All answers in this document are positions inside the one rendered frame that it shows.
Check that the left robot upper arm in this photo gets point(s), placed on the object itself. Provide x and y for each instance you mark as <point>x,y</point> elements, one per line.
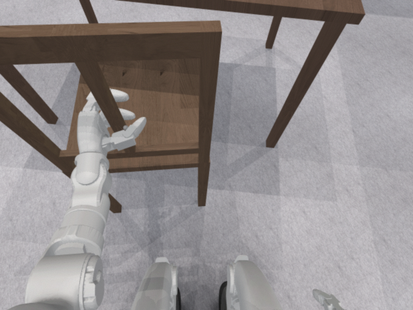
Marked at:
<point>66,282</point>

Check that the robot left hand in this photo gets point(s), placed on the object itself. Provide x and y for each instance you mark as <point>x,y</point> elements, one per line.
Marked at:
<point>92,126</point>

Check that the chair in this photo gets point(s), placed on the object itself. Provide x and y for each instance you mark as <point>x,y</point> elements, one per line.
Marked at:
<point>168,69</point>

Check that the right robot shin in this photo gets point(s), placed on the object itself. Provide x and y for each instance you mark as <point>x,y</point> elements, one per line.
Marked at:
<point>233,301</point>

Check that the table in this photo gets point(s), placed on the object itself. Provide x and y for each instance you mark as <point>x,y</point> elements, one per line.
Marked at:
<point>335,14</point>

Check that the robot left thigh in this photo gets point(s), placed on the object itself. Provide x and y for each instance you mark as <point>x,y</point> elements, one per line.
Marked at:
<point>158,285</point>

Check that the robot right hand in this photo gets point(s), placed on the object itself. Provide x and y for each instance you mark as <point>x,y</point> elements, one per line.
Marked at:
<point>329,302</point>

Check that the left robot forearm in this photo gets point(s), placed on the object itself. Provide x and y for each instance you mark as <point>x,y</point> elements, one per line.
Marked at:
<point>85,219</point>

